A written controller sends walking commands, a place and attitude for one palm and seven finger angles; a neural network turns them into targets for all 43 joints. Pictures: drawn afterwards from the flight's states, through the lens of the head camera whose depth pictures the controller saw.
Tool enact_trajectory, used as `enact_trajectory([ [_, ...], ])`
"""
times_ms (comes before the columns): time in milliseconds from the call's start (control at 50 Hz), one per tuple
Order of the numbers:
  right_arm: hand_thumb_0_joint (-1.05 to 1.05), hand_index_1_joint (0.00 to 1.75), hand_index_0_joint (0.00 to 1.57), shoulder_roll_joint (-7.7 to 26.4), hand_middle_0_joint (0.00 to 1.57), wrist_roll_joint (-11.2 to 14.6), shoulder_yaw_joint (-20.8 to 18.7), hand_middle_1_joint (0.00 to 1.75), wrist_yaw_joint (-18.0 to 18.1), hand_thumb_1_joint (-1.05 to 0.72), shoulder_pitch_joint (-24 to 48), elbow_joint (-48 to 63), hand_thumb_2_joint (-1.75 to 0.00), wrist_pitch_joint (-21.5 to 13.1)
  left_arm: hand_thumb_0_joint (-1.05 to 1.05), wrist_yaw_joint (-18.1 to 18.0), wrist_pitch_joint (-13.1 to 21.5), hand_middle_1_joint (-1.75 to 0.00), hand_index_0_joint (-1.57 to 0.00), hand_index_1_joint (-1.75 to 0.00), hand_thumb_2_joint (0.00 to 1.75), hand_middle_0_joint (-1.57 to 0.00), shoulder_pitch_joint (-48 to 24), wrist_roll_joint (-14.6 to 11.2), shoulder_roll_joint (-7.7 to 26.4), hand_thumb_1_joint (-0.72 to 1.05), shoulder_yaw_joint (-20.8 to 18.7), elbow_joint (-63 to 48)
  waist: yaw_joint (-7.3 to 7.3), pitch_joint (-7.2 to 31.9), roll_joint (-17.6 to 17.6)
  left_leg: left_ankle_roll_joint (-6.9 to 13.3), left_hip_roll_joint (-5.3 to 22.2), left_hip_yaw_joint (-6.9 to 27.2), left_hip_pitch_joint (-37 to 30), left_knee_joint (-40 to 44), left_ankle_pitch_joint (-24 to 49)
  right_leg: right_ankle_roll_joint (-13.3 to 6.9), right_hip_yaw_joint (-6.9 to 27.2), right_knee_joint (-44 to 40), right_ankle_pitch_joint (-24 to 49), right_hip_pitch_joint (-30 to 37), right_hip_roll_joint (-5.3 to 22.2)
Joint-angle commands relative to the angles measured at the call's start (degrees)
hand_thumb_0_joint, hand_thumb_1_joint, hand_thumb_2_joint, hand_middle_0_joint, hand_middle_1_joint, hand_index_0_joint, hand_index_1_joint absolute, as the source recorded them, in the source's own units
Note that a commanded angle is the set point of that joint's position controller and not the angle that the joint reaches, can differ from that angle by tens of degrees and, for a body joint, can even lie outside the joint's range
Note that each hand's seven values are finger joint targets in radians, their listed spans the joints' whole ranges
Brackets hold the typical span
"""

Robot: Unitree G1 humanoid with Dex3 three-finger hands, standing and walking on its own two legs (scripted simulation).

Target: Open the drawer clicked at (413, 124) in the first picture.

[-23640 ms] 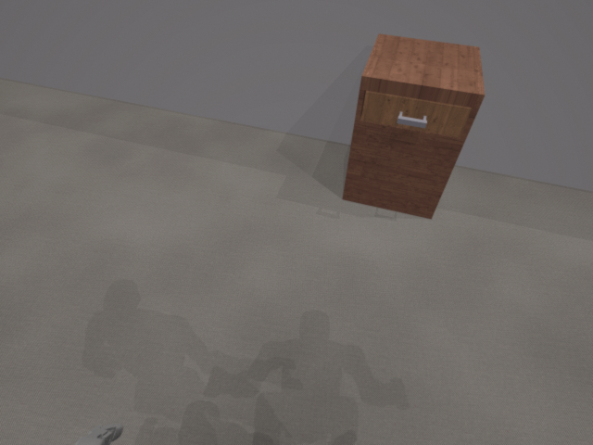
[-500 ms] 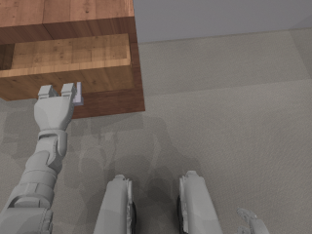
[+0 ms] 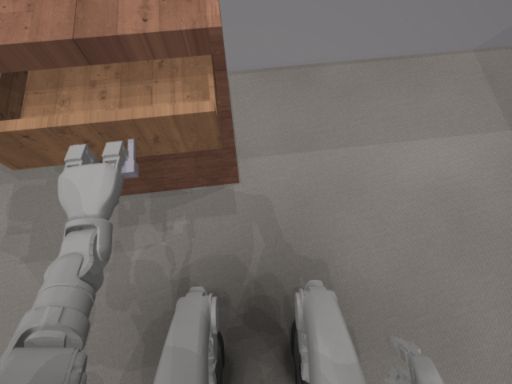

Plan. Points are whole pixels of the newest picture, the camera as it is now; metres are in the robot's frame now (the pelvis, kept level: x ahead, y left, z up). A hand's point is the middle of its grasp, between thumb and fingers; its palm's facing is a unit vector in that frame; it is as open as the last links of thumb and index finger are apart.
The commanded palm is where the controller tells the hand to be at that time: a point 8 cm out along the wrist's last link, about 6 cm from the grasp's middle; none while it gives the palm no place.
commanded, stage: pull the drawer open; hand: left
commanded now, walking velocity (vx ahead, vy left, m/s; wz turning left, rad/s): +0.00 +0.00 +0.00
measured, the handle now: (104, 160) +0.46 +0.26 -0.05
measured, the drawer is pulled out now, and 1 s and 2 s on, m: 0.11 0.12 0.12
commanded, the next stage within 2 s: open the thumb to release the handle in 1.68 s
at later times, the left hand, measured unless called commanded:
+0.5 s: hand (109, 199) +0.40 +0.25 -0.08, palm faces -0.02 -0.04 -1.00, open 5.6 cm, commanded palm +0.36 +0.25 -0.03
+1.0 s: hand (109, 203) +0.39 +0.25 -0.08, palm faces -0.01 -0.04 -1.00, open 5.6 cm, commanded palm +0.35 +0.25 -0.03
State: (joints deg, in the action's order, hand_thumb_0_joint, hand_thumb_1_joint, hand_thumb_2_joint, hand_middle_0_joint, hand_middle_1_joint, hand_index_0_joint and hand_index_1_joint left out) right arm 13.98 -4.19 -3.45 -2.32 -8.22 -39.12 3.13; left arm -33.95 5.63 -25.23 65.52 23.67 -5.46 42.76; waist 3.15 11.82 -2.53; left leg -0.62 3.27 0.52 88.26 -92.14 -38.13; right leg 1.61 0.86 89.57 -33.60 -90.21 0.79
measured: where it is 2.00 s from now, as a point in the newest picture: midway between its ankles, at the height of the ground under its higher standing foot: (258, 377)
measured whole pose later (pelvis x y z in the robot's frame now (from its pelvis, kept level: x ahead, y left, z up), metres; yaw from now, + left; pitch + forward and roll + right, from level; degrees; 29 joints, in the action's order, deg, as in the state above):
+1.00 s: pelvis +0.00 +0.00 +0.00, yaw +0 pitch +34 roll -1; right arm 14.0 -4.2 -3.4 -2.1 -7.6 -38.9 2.6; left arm -34.4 6.0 -21.5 65.4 22.8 -5.5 39.6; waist 2.6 12.0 -2.1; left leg -0.8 3.3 0.5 87.6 -92.1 -38.5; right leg 1.4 1.0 89.8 -33.9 -89.8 0.6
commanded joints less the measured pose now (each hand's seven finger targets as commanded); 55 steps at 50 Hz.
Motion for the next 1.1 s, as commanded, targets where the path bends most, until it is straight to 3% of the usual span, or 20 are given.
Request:
enact_trajectory([
  [0,0.00,0.30,0.20,8.2,0.20,0.2,-3.1,0.30,0.7,-0.90,-6.9,3.5,-0.90,-1.1,0.00,-2.1,0.1,-1.35,-0.40,-1.35,0.90,-0.40,-1.4,-0.6,9.4,0.90,-2.9,-8.0,-2.03,31.6,-0.7,2.1,-3.0,-1.3,-20.7,11.6,24.0,-3.9,-3.7,-9.1,21.1,23.0,-2.5],
  [120,0.00,0.30,0.20,8.2,0.20,0.2,-3.0,0.30,0.7,-0.90,-6.7,3.3,-0.90,-1.4,0.00,-2.0,-0.1,-1.35,-0.40,-1.35,0.90,-0.40,-1.0,-0.8,9.3,0.90,-2.9,-6.8,-1.66,30.1,1.2,2.2,-3.1,-1.4,-18.9,11.4,22.5,-3.8,-3.6,-9.5,20.3,23.1,-2.6],
  [180,0.00,0.30,0.20,8.2,0.20,0.1,-2.9,0.30,0.8,-0.90,-6.9,3.3,-0.90,-1.5,0.00,-1.9,0.3,-1.35,-0.40,-1.35,0.90,-0.40,-0.2,-0.8,10.9,0.90,-4.3,-7.3,-2.53,31.3,-0.2,2.1,-3.2,-1.6,-19.1,11.3,23.1,-3.9,-3.5,-8.9,20.9,23.9,-2.6],
  [220,0.00,0.30,0.20,8.1,0.20,0.3,-2.8,0.30,0.8,-0.90,-6.6,3.2,-0.90,-1.6,0.00,-1.8,0.2,-1.35,-0.40,-1.35,0.90,-0.40,-0.2,-1.0,10.0,0.90,-3.6,-5.9,-1.90,29.3,1.5,2.3,-3.2,-1.8,-17.7,11.1,21.8,-3.7,-3.3,-9.6,20.1,23.6,-2.6],
  [260,0.00,0.30,0.20,8.2,0.20,0.2,-2.8,0.30,0.8,-0.90,-6.6,3.4,-0.90,-1.7,0.00,-1.7,0.5,-1.35,-0.40,-1.35,0.90,-0.40,0.3,-0.8,11.9,0.90,-5.2,-6.5,-2.84,29.9,0.7,2.2,-3.2,-1.8,-17.7,11.2,22.3,-3.8,-3.2,-9.1,20.3,24.1,-2.6],
  [320,0.00,0.30,0.20,8.1,0.20,0.2,-2.8,0.30,0.8,-0.90,-6.5,3.5,-0.90,-1.6,0.00,-1.8,0.3,-1.35,-0.40,-1.35,0.90,-0.40,0.4,-0.7,10.3,0.90,-3.8,-6.9,-2.43,30.1,0.1,2.2,-3.3,-1.8,-18.0,11.2,22.4,-3.8,-3.3,-9.2,20.5,23.7,-2.6],
  [360,0.00,0.30,0.20,8.2,0.20,0.2,-2.8,0.30,0.7,-0.90,-6.5,3.7,-0.90,-1.5,0.00,-1.9,0.3,-1.35,-0.40,-1.35,0.90,-0.40,1.4,-0.5,11.4,0.90,-5.1,-7.7,-3.11,30.6,-0.4,2.0,-3.3,-1.7,-18.8,11.4,23.4,-4.0,-3.3,-8.8,20.9,23.8,-2.6],
  [400,0.00,0.30,0.20,8.1,0.20,0.3,-3.0,0.30,0.7,-0.90,-6.3,3.8,-0.90,-1.5,0.00,-2.0,0.0,-1.35,-0.40,-1.35,0.90,-0.40,1.6,-0.8,9.4,0.90,-3.7,-7.5,-2.28,30.3,1.0,2.2,-3.1,-1.7,-18.8,11.3,23.3,-3.8,-3.4,-9.2,21.2,23.6,-2.6],
  [520,0.00,0.30,0.20,8.1,0.20,0.3,-3.0,0.30,0.7,-0.90,-6.5,3.9,-0.90,-1.6,0.00,-1.9,-0.2,-1.35,-0.40,-1.35,0.90,-0.40,2.1,-1.0,10.2,0.90,-4.2,-8.1,-2.65,31.0,1.2,2.1,-3.2,-1.6,-18.6,11.2,23.2,-3.8,-3.3,-8.9,21.5,24.4,-2.6],
  [560,0.00,0.30,0.20,8.1,0.20,0.3,-2.9,0.30,0.7,-0.90,-6.3,4.0,-0.90,-1.5,0.00,-1.9,-0.1,-1.35,-0.40,-1.35,0.90,-0.40,2.2,-0.7,10.3,0.90,-4.2,-9.4,-3.11,31.6,-1.5,1.9,-3.1,-1.5,-20.2,11.6,24.4,-4.0,-3.5,-8.6,21.7,23.5,-2.6],
  [600,0.00,0.30,0.20,8.0,0.20,0.3,-3.1,0.30,0.6,-0.90,-6.2,4.1,-0.90,-1.4,0.00,-2.1,-0.3,-1.35,-0.40,-1.35,0.90,-0.40,3.8,-1.2,8.6,0.90,-3.3,-9.8,-2.75,31.8,0.4,2.1,-3.2,-1.6,-20.5,11.6,24.7,-3.9,-3.4,-9.1,22.7,24.4,-2.6],
  [640,0.00,0.30,0.20,8.1,0.20,0.2,-3.0,0.30,0.7,-0.90,-6.1,4.1,-0.90,-1.5,0.00,-1.9,-0.5,-1.35,-0.40,-1.35,0.90,-0.40,4.2,-1.4,10.4,0.90,-5.0,-9.0,-3.05,31.1,1.2,2.0,-3.1,-1.5,-19.5,11.5,24.5,-4.0,-3.4,-9.0,22.7,24.8,-2.8],
  [740,0.00,0.30,0.20,8.1,0.20,0.2,-3.0,0.30,0.7,-0.90,-6.1,3.9,-0.90,-1.6,0.00,-2.1,-0.4,-1.35,-0.40,-1.35,0.90,-0.40,3.3,-1.0,9.4,0.90,-3.9,-9.6,-2.71,30.7,0.0,2.0,-3.0,-1.3,-20.2,11.6,24.5,-4.0,-3.6,-8.9,22.0,23.5,-2.7],
  [800,0.00,0.30,0.20,8.0,0.20,0.2,-2.9,0.30,0.8,-0.90,-5.9,3.8,-0.90,-1.7,0.00,-2.3,-0.1,-1.35,-0.40,-1.35,0.90,-0.40,2.8,-1.0,9.3,0.90,-3.7,-9.2,-2.32,29.7,1.4,2.2,-3.1,-1.8,-18.6,11.1,22.6,-3.7,-3.2,-9.5,21.0,23.7,-2.7],
  [840,0.00,0.30,0.20,8.1,0.20,0.1,-2.9,0.30,0.8,-0.90,-5.9,3.7,-0.90,-1.9,0.00,-2.1,0.0,-1.35,-0.40,-1.35,0.90,-0.40,2.9,-0.9,10.7,0.90,-4.9,-8.8,-2.81,29.8,0.9,2.1,-3.2,-1.6,-18.5,11.2,22.7,-4.0,-3.3,-9.0,20.7,23.6,-2.8],
  [920,0.00,0.30,0.20,8.0,0.20,0.2,-2.9,0.30,0.8,-0.90,-5.9,3.8,-0.90,-1.8,0.00,-2.2,0.0,-1.35,-0.40,-1.35,0.90,-0.40,3.5,-1.0,9.7,0.90,-4.0,-8.9,-2.70,30.3,1.0,2.2,-3.3,-1.9,-18.1,11.0,22.2,-3.8,-3.0,-9.2,20.7,24.3,-2.7],
  [940,0.00,0.30,0.20,8.0,0.20,0.2,-2.8,0.30,0.8,-0.90,-5.8,4.0,-0.90,-1.8,0.00,-2.2,-0.1,-1.35,-0.40,-1.35,0.90,-0.40,4.2,-0.9,11.1,0.90,-5.3,-9.0,-3.46,30.1,0.4,2.0,-3.3,-1.7,-18.4,11.5,22.8,-4.0,-3.2,-9.0,20.9,24.6,-2.7],
  [980,0.00,0.30,0.20,8.0,0.20,0.3,-3.0,0.30,0.7,-0.90,-5.7,4.1,-0.90,-1.7,0.00,-2.2,-0.4,-1.35,-0.40,-1.35,0.90,-0.40,4.5,-0.7,9.0,0.90,-3.6,-9.0,-2.92,29.8,0.4,2.1,-3.3,-1.8,-19.1,11.4,22.6,-3.9,-3.2,-9.4,20.6,23.5,-2.8],
  [1040,0.00,0.30,0.20,8.1,0.20,0.2,-2.9,0.30,0.8,-0.90,-5.6,4.2,-0.90,-1.8,0.00,-2.2,-0.7,-1.35,-0.40,-1.35,0.90,-0.40,4.4,-1.0,10.2,0.90,-4.7,-9.2,-3.03,30.3,0.7,2.0,-3.2,-1.5,-19.2,11.6,23.1,-4.0,-3.4,-9.1,21.0,23.8,-2.8],
  [1080,0.00,0.30,0.20,8.0,0.20,0.3,-3.0,0.30,0.8,-0.90,-5.7,4.1,-0.90,-1.8,0.00,-2.1,-0.8,-1.35,-0.40,-1.35,0.90,-0.40,3.9,-1.2,9.0,0.90,-3.6,-8.9,-2.63,29.7,0.8,2.1,-3.2,-1.7,-18.8,11.4,22.2,-3.8,-3.3,-9.4,20.2,23.3,-2.7],
])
